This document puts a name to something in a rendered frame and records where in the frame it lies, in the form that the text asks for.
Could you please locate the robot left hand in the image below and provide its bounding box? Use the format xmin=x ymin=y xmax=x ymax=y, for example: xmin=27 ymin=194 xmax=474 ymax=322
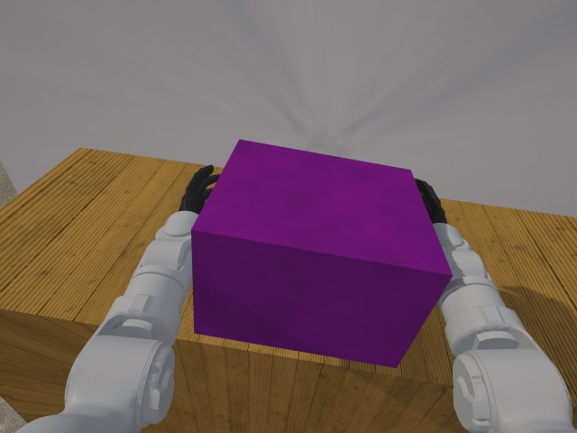
xmin=179 ymin=165 xmax=221 ymax=214

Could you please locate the right robot upper arm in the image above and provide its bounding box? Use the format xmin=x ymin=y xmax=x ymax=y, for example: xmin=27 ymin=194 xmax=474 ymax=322
xmin=453 ymin=348 xmax=577 ymax=433

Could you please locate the robot left forearm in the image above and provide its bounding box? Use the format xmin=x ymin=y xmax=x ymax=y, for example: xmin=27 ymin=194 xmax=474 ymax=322
xmin=65 ymin=211 xmax=199 ymax=407

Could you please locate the robot right forearm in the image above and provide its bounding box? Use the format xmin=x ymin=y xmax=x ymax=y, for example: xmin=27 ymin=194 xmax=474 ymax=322
xmin=433 ymin=223 xmax=572 ymax=422

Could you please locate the carton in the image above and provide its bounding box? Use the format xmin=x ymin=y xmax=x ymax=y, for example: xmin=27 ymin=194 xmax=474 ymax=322
xmin=191 ymin=139 xmax=453 ymax=368

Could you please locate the robot right hand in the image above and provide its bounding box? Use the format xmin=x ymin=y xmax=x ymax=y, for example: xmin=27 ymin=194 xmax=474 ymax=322
xmin=415 ymin=179 xmax=447 ymax=224

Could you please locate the pedestal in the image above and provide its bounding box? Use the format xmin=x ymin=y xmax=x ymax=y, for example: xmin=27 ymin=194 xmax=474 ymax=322
xmin=0 ymin=147 xmax=577 ymax=433

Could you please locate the left robot upper arm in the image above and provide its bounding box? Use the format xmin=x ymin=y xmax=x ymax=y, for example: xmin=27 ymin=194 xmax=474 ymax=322
xmin=14 ymin=335 xmax=175 ymax=433

